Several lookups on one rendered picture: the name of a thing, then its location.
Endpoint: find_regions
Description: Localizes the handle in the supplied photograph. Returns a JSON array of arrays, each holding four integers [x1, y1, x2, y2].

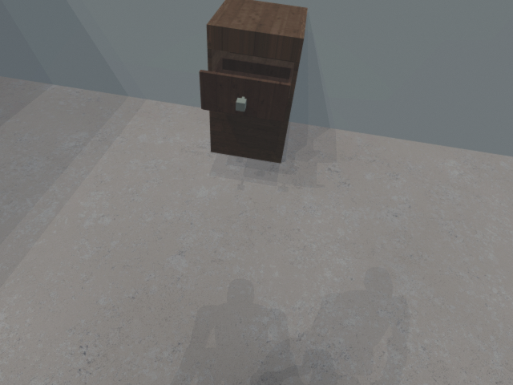
[[236, 96, 247, 111]]

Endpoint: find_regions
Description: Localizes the cabinet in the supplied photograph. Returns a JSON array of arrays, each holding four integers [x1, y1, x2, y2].
[[207, 0, 308, 163]]

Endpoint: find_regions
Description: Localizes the drawer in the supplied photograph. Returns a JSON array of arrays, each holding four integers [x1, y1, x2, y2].
[[200, 57, 293, 122]]

